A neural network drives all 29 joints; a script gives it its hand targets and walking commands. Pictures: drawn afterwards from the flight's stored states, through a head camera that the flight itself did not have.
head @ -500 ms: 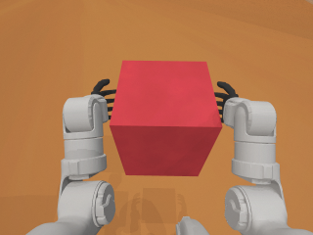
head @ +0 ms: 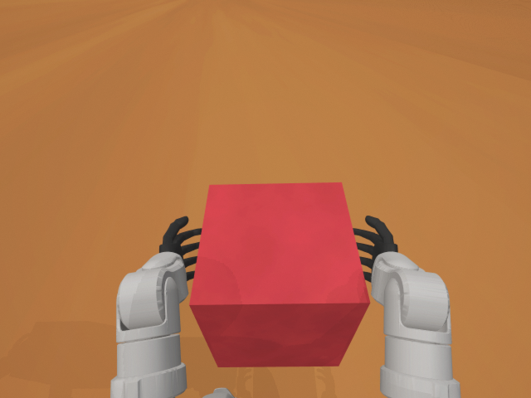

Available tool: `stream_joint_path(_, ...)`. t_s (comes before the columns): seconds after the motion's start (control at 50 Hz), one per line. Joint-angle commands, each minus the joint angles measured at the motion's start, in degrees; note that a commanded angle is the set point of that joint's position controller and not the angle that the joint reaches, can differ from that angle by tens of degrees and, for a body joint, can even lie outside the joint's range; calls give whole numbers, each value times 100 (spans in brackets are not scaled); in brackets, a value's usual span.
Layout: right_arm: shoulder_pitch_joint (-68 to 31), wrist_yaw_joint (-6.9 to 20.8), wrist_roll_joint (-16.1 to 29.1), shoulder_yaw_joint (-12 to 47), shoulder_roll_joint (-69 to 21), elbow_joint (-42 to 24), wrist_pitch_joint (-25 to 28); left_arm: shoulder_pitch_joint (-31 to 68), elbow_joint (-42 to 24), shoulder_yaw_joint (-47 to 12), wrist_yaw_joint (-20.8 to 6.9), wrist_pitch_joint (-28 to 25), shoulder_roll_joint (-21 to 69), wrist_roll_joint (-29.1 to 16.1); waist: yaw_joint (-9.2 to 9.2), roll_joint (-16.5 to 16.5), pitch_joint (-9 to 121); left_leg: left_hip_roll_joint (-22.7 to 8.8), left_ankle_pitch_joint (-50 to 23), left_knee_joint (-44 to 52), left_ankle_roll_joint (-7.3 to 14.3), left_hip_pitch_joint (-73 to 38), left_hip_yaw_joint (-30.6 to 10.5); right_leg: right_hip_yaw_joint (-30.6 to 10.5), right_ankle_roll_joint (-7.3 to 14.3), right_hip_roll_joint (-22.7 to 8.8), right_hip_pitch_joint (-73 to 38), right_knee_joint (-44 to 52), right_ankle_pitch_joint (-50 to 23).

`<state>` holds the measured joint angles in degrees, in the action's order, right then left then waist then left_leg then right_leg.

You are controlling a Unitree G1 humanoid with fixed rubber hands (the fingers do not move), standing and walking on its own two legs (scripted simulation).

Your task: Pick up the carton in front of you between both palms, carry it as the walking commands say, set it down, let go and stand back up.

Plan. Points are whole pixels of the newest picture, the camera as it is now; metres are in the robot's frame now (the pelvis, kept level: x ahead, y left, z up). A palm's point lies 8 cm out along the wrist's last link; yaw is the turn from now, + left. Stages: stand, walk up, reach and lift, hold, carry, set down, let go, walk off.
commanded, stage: carry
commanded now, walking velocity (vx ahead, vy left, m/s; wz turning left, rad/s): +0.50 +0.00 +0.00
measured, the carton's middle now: (276, 279) +0.32 +0.01 -0.01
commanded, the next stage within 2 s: none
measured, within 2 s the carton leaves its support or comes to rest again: neither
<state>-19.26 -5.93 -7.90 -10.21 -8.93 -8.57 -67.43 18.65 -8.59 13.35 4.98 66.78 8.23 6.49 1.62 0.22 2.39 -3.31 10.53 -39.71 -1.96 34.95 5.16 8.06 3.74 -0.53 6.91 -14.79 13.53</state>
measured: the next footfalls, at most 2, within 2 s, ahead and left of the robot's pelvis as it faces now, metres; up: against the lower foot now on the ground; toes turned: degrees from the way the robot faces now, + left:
left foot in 0.16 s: +0.29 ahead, +0.12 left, +0.00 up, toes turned +8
right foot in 0.64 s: +0.60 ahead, -0.11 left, +0.00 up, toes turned +5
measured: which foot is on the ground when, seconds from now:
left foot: up 0.00-0.14, down 0.16-0.66, up 0.68-0.90, down 0.92-1.00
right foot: down 0.00-0.18, up 0.20-0.62, down 0.64-1.00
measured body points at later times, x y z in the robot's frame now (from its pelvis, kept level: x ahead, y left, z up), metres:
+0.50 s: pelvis +0.32 +0.03 +0.00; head +0.28 +0.04 +0.44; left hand +0.60 +0.16 +0.09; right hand +0.58 -0.14 +0.09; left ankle +0.25 +0.11 -0.75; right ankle +0.46 -0.14 -0.71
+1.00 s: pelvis +0.55 -0.01 -0.01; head +0.52 -0.02 +0.44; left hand +0.82 +0.14 +0.07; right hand +0.82 -0.17 +0.07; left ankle +0.57 +0.10 -0.75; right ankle +0.56 -0.10 -0.75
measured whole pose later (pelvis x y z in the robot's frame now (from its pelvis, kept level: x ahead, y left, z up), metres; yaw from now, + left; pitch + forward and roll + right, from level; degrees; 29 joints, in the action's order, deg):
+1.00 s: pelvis +0.55 -0.01 -0.01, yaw -1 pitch +2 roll +0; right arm -7.0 -5.2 -7.6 -4.0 -7.4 -18.6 -68.4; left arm 6.6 -17.9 5.6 4.8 67.4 7.4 6.6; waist 0.5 -0.7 6.7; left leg -4.3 12.4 -27.6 -0.3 16.3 8.1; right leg 13.4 2.3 -2.9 15.5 -26.6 13.0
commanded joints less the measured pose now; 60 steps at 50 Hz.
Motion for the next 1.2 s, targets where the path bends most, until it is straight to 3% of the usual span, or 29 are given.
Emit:
stream_joint_path(0.0, -2640, 1162, 2118, 4490, -5836, -987, 224, 2808, -1024, -4632, -1609, 7, 5766, -2488, -10, 897, 2077, 168, -664, 679, 65, 160, 336, -626, 304, -1205, -2212, -160, -4069)
stream_joint_path(0.08, -1758, 1333, 2313, 4558, -5492, -1320, 9, 1666, -1295, -4654, -1573, 131, 5343, -2323, -9, 895, 1784, 380, -1180, 1616, 285, -964, 734, -200, 102, -1122, -1882, -581, -4707)
stream_joint_path(0.1, -1701, 1378, 2349, 4550, -5361, -1328, -59, 1650, -1364, -4665, -1567, 187, 5192, -2333, -89, 819, 1918, 537, -1281, 1874, 354, -1793, 960, 37, -26, -1034, -1577, -1196, -4844)
stream_joint_path(0.12, -1596, 1417, 2360, 4509, -5210, -1286, -126, 1681, -1417, -4669, -1561, 251, 5028, -2335, -186, 643, 2167, 537, -959, 1763, 424, -2948, 994, 225, -150, -897, -878, -1956, -4415)
stream_joint_path(0.14, -1491, 1445, 2350, 4447, -5017, -1260, -196, 1773, -1461, -4659, -1561, 318, 4840, -2322, -325, 129, 2500, -405, -611, 1657, 595, -4157, -221, 241, -338, -745, 228, -3174, -2518)
stream_joint_path(0.16, -1563, 1471, 2274, 4323, -4859, -1068, -215, 1938, -1511, -4715, -1553, 429, 4832, -2366, -318, -1239, 2833, -1844, -21, 1832, 1488, -5438, -2755, -2, -500, -58, 2149, -4712, -237)
stream_joint_path(0.18, -1422, 1490, 2339, 4332, -4930, -957, -249, 1934, -1452, -4714, -1559, 473, 4709, -2369, -326, -1491, 2456, -2035, -224, 2341, 1794, -5382, -3510, -486, -415, 202, 3294, -5609, 1501)
stream_joint_path(0.2, -1531, 1508, 2378, 4322, -4990, -1000, -280, 2008, -1312, -4741, -1558, 483, 4829, -2371, -302, -1194, 2221, -1942, -484, 2336, 1712, -5014, -2993, -778, -283, -149, 3547, -5992, 1453)
stream_joint_path(0.24, -1800, 1548, 2480, 4396, -5189, -1004, -305, 2043, -1158, -4729, -1558, 449, 5034, -2370, -259, -182, 1885, -1716, -561, 2554, 1251, -3927, -2071, -894, -245, -615, 3243, -5351, 844)
stream_joint_path(0.28, -1981, 1597, 2584, 4461, -5293, -1021, -289, 2037, -1047, -4719, -1530, 410, 5204, -2332, -221, -381, 1704, -1459, 294, 2986, 963, -3142, -1340, -685, -340, -673, 2750, -4491, 449)
stream_joint_path(0.32, -1969, 1643, 2632, 4469, -5295, -1018, -271, 1963, -992, -4739, -1487, 365, 5310, -2288, -212, -684, 1556, -1322, 682, 3317, 953, -2865, -936, -463, -462, -663, 2639, -3805, 148)
stream_joint_path(0.36, -1969, 1669, 2653, 4480, -5249, -1060, -258, 1972, -1047, -4761, -1443, 340, 5337, -2254, -217, -736, 1394, -1257, 616, 3460, 989, -2928, -673, -294, -570, -694, 2784, -3060, -244)
stream_joint_path(0.46, -1728, 1639, 2514, 4379, -4966, -983, -315, 1823, -988, -4763, -1400, 409, 5113, -2229, -254, -698, 1076, -1043, -372, 3328, 860, -3297, -102, 104, -566, -565, 2783, -1969, -1138)
stream_joint_path(0.52, -1498, 1615, 2372, 4288, -4912, -783, -347, 1728, -855, -4727, -1435, 460, 5025, -2252, -284, -767, 893, -933, -1994, 2748, 746, -3563, 240, 357, -501, -343, 2561, -1521, -1318)
stream_joint_path(0.58, -1465, 1616, 2332, 4280, -4963, -700, -328, 1635, -750, -4701, -1487, 445, 5075, -2279, -202, -800, 1108, -701, -3342, 1472, 369, -3478, 679, 803, -431, 59, 1179, -734, -1805)
stream_joint_path(0.6, -1437, 1621, 2340, 4288, -4955, -688, -315, 1620, -745, -4696, -1506, 425, 5073, -2268, -169, -668, 1325, -576, -3247, 853, 144, -3057, 766, 767, -415, -9, 228, -542, -2144)
stream_joint_path(0.62, -1488, 1632, 2345, 4307, -4931, -699, -292, 1600, -753, -4661, -1523, 412, 5056, -2247, -103, -280, 1738, -432, -1752, -103, -72, -2357, 751, -85, -339, -840, -863, -762, -3520)
stream_joint_path(0.64, -1752, 1624, 2466, 4458, -5119, -803, -327, 1642, -629, -4554, -1533, 356, 5046, -2174, -22, 932, 2622, 28, 317, -1623, -233, -827, 459, -1806, 618, -2198, -2761, -1280, -5150)
stream_joint_path(0.66, -1694, 1649, 2521, 4492, -5158, -892, -294, 1395, -580, -4562, -1538, 273, 5210, -2242, -45, 1389, 2791, 392, 2205, -2388, -216, -327, 119, -2473, 1023, -2446, -2634, -809, -5442)
stream_joint_path(0.7, -1879, 1668, 2586, 4616, -5497, -1022, -137, 1549, -856, -4635, -1562, 119, 5617, -2352, -89, 836, 2734, -26, 2221, -2293, 31, -443, -422, -1696, 760, -2190, -1901, -544, -4392)
stream_joint_path(0.72, -1942, 1664, 2599, 4655, -5592, -1143, -68, 1637, -961, -4666, -1579, 50, 5762, -2375, -124, 605, 2537, -244, 1985, -1517, 79, -660, -468, -1272, 494, -1998, -1400, -399, -3874)
stream_joint_path(0.76, -1860, 1606, 2566, 4763, -5684, -1250, 43, 1683, -1097, -4733, -1607, -47, 5885, -2422, -158, 669, 2416, -55, 1860, -253, 45, -1408, -148, -623, 264, -1645, -638, -198, -3085)
stream_joint_path(0.84, -1326, 1519, 2411, 4785, -5633, -1385, 175, 1256, -1243, -4846, -1637, -124, 5678, -2414, -120, 839, 2587, -41, 686, 907, 40, -2052, 142, -284, 297, -1572, -483, -321, -2356)
stream_joint_path(0.88, -1276, 1520, 2387, 4775, -5489, -1496, 155, 1260, -1340, -4897, -1642, -119, 5523, -2415, -159, 638, 2390, -181, -612, 1764, 16, -2602, 247, -38, 83, -1341, 8, -550, -1643)
stream_joint_path(0.92, -1372, 1537, 2404, 4742, -5275, -1565, 59, 1368, -1428, -4893, -1626, -54, 5292, -2394, -156, 210, 2169, -772, -1014, 1843, 53, -2896, -172, 37, -246, -1154, 508, -715, -517)
stream_joint_path(0.94, -1478, 1549, 2386, 4673, -5184, -1501, 28, 1547, -1521, -4933, -1615, 23, 5227, -2434, -120, -193, 1941, -894, -1193, 1588, 129, -2591, -290, -43, -383, -943, 432, -703, -533)
stream_joint_path(0.98, -1410, 1567, 2394, 4522, -5037, -1313, -95, 1631, -1448, -4886, -1571, 174, 5003, -2411, -139, -373, 1629, -884, -1521, 1492, 139, -2348, -238, -107, -418, -1006, 349, -973, -1085)
stream_joint_path(1.08, -1172, 1586, 2268, 4307, -4781, -776, -294, 1424, -965, -4740, -1509, 403, 4774, -2205, -153, -285, 1780, -771, -3068, 1109, 175, -2475, -161, -71, -484, -973, 234, -1527, -2452)
stream_joint_path(1.18, -1581, 1622, 2308, 4394, -4995, -755, -210, 1712, -826, -4742, -1539, 315, 5029, -2187, -160, -145, 1782, -700, -3034, 964, 192, -2449, -90, -60, -487, -945, 226, -1635, -2566)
